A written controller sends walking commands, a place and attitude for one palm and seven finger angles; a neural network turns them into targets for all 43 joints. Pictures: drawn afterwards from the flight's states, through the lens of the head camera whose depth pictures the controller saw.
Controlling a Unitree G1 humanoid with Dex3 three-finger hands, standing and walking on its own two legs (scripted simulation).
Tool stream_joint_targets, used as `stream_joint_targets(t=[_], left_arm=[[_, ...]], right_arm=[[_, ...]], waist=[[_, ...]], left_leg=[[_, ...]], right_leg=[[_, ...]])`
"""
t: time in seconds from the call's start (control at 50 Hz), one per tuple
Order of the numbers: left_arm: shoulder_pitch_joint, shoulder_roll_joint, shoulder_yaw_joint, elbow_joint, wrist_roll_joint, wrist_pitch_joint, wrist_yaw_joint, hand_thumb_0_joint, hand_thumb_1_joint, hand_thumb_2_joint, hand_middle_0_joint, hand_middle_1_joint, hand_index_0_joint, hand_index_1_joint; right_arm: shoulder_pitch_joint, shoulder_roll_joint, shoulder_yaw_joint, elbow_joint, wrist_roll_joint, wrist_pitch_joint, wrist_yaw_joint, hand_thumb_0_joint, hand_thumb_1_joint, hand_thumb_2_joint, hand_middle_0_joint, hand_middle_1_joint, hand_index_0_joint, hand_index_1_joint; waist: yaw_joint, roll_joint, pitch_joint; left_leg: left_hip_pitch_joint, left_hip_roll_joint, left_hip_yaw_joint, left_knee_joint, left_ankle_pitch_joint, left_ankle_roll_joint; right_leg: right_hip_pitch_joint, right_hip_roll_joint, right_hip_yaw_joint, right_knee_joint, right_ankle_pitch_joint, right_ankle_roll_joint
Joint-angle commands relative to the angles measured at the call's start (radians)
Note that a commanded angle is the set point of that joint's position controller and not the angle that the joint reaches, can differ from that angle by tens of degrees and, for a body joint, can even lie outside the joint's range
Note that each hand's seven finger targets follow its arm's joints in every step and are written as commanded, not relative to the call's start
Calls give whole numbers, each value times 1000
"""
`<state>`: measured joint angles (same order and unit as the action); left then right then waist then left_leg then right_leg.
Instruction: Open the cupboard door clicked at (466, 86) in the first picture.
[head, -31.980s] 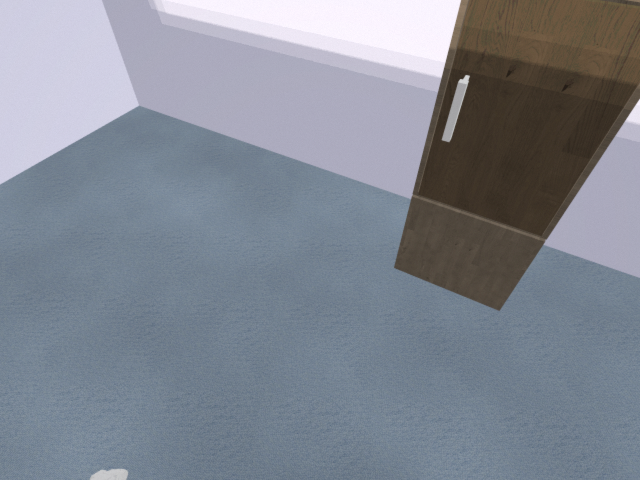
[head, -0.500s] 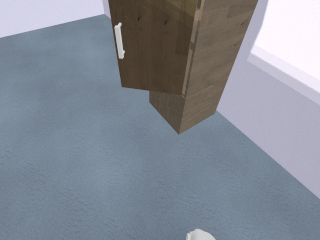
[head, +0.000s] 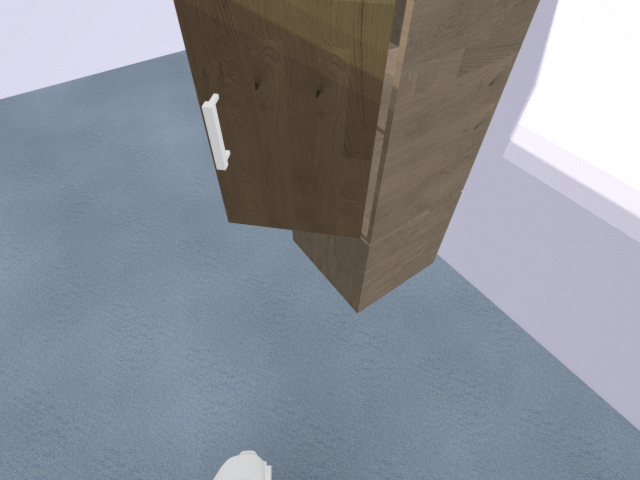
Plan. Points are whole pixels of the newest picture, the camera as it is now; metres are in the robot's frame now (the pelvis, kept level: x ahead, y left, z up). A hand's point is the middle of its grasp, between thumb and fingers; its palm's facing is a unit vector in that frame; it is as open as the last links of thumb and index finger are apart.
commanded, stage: take the last steps up to it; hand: left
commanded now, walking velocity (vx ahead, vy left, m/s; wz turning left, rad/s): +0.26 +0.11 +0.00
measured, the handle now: (218, 132) +0.78 +0.27 -0.03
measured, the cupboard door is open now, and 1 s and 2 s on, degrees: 46 46 46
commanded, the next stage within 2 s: come to a stop and stand still in 0.24 s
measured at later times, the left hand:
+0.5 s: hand (159, 427) +0.22 +0.26 -0.18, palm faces +0.03 -0.98 -0.20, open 7.3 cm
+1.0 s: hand (178, 420) +0.23 +0.24 -0.18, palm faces +0.00 -0.97 -0.24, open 7.3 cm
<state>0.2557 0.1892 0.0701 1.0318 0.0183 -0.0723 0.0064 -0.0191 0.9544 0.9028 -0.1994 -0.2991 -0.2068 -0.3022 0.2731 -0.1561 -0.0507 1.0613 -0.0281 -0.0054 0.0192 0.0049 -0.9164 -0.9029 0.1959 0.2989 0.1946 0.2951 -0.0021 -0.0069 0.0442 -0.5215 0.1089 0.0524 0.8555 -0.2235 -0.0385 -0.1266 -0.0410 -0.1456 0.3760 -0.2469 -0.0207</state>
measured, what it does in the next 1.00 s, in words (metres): walks ahead: left foot, then right foot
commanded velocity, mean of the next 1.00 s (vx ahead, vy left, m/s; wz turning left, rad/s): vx -0.03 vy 0.01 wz -0.01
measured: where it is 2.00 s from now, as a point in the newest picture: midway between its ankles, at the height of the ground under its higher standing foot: outside the picture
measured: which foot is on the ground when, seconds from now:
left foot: up 0.00-0.14, down 0.16-1.00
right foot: down 0.00-0.16, up 0.18-0.52, down 0.54-1.00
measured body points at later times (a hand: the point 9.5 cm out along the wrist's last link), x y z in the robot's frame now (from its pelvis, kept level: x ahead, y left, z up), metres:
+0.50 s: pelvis +0.16 +0.08 -0.01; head +0.17 +0.09 +0.44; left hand +0.22 +0.32 -0.16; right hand +0.18 -0.15 -0.16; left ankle +0.17 +0.16 -0.75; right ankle +0.19 -0.04 -0.73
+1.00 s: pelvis +0.18 +0.06 -0.02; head +0.20 +0.05 +0.43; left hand +0.23 +0.29 -0.17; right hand +0.20 -0.18 -0.18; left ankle +0.17 +0.16 -0.75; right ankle +0.19 -0.04 -0.75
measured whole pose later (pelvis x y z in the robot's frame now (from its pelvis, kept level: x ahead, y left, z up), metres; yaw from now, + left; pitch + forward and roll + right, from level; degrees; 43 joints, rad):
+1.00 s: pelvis +0.18 +0.06 -0.02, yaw -2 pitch +0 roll +1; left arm 0.23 0.17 0.02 1.01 0.02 0.02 0.04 0.01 0.91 0.90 -0.20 -0.30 -0.20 -0.30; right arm 0.23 -0.17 -0.04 1.03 -0.01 0.03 -0.02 0.00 -0.91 -0.90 0.20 0.30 0.20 0.30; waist 0.00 0.01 0.05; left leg -0.24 0.04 0.15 0.58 -0.33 0.01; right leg -0.31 0.00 -0.06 0.61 -0.30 -0.04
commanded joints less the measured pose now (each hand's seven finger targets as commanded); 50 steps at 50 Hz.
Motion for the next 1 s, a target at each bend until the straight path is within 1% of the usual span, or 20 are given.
stream_joint_targets(t=[0.0,0.06,0.1,0.12,0.14,0.16,0.22,0.28,0.4,0.46,0.52,0.62,0.7,0.76,0.8,0.86,0.9,0.92,0.94,0.98], left_arm=[[86,126,14,2,7,-13,-3,0,900,900,-200,-300,-200,-300],[76,154,19,11,9,-1,-2,0,900,900,-200,-300,-200,-300],[70,147,19,13,7,10,-3,0,900,900,-200,-300,-200,-300],[83,112,12,1,4,16,-6,0,900,900,-200,-300,-200,-300],[109,54,-2,-24,-5,17,-10,0,900,900,-200,-300,-200,-300],[58,63,-9,-55,-1,13,-6,0,900,900,-200,-300,-200,-300],[34,61,-9,-31,3,28,-11,0,900,900,-200,-300,-200,-300],[96,26,-17,-5,8,50,-15,0,900,900,-200,-300,-200,-300],[69,0,-35,-9,-1,65,7,0,900,900,-200,-300,-200,-300],[82,39,-26,2,-1,79,14,0,900,900,-200,-300,-200,-300],[41,116,-23,-19,2,76,18,0,900,900,-200,-300,-200,-300],[10,139,-14,-41,-7,74,35,0,900,900,-200,-300,-200,-300],[-26,124,-9,-63,-8,87,38,0,900,900,-200,-300,-200,-300],[-40,83,-13,-80,-9,100,34,0,900,900,-200,-300,-200,-300],[-33,64,-13,-74,-5,108,33,0,900,900,-200,-300,-200,-300],[11,66,-10,-62,0,108,26,0,900,900,-200,-300,-200,-300],[10,82,-14,-54,3,93,26,0,900,900,-200,-300,-200,-300],[93,101,-29,-39,1,76,66,0,900,900,-200,-300,-200,-300],[43,154,-25,-85,-1,56,63,0,900,900,-200,-300,-200,-300],[-4,147,-30,-109,-1,45,56,0,900,900,-200,-300,-200,-300]], right_arm=[[-70,-27,-8,-93,5,-22,21,0,-900,-900,200,300,200,300],[-89,-59,-10,-111,7,-32,23,0,-900,-900,200,300,200,300],[16,-107,-16,-79,3,-42,12,0,-900,-900,200,300,200,300],[152,-188,-34,-48,-7,-49,-2,0,-900,-900,200,300,200,300],[262,-293,-55,-30,-16,-50,-19,0,-900,-900,200,300,200,300],[271,-298,-48,-33,-10,-39,-30,0,-900,-900,200,300,200,300],[47,-181,-9,-96,0,-48,-43,0,-900,-900,200,300,200,300],[9,-148,6,-90,1,-59,-45,0,-900,-900,200,300,200,300],[-6,-113,20,-59,2,-51,-56,0,-900,-900,200,300,200,300],[-34,-124,15,-41,10,-29,-64,0,-900,-900,200,300,200,300],[14,-96,9,-27,21,-12,-56,0,-900,-900,200,300,200,300],[79,-96,-4,-11,23,16,-58,0,-900,-900,200,300,200,300],[75,-87,-5,-21,18,28,-58,0,-900,-900,200,300,200,300],[45,-129,-10,-37,7,25,-62,0,-900,-900,200,300,200,300],[22,-129,-9,-43,6,20,-64,0,-900,-900,200,300,200,300],[-37,-139,-11,-59,7,19,-59,0,-900,-900,200,300,200,300],[-30,-115,-11,-62,12,23,-52,0,-900,-900,200,300,200,300],[-93,-154,-11,-118,28,-1,-44,0,-900,-900,200,300,200,300],[-19,-75,-3,-134,22,4,-36,0,-900,-900,200,300,200,300],[42,-62,9,-128,23,6,-32,0,-900,-900,200,300,200,300]], waist=[[34,-138,32],[20,-157,43],[-38,-54,15],[-91,117,-64],[-114,352,-147],[-120,245,-150],[-31,176,-49],[18,126,-40],[34,38,-34],[49,71,-48],[15,1,-8],[-6,-127,-144],[-8,-38,-127],[7,127,-56],[19,130,-33],[43,108,-22],[28,-20,-10],[43,21,-49],[-8,-15,-133],[-43,-36,-135]], left_leg=[[34,-26,36,-163,39,3],[140,-54,51,-262,27,20],[379,-90,82,-366,35,31],[551,22,-55,-409,26,73],[680,251,-373,-510,71,177],[618,310,-439,-563,49,250],[357,243,-296,-632,-50,226],[283,180,-147,-655,83,200],[224,168,-77,-598,357,196],[222,135,-65,-509,310,152],[216,15,-32,-446,118,58],[324,-36,25,-303,185,30],[350,-6,-9,-330,246,42],[287,114,-118,-477,355,115],[246,149,-133,-511,322,160],[189,116,-102,-498,148,141],[198,25,-48,-450,-50,85],[272,31,30,-282,58,40],[256,-43,30,-257,-114,38],[329,-49,15,-348,-115,49]], right_leg=[[-33,-261,151,-178,157,-113],[-51,-266,137,-128,125,-92],[-157,-214,88,32,125,-62],[-252,-130,21,279,51,-29],[-429,5,-45,600,-338,16],[-476,5,62,784,-385,-11],[-489,-84,133,889,-186,-7],[-387,-83,109,748,-125,8],[-173,-46,106,370,-55,29],[-62,-30,110,182,46,31],[-75,-119,229,87,366,-27],[-45,-192,254,135,683,-100],[-101,-154,221,138,497,-89],[-131,-29,126,239,151,-13],[-125,-2,121,293,-90,-4],[-79,-15,144,224,-13,-7],[-95,-59,225,90,81,-31],[-113,-132,266,115,467,-27],[-74,-199,363,95,418,-80],[-126,-183,336,68,240,-110]])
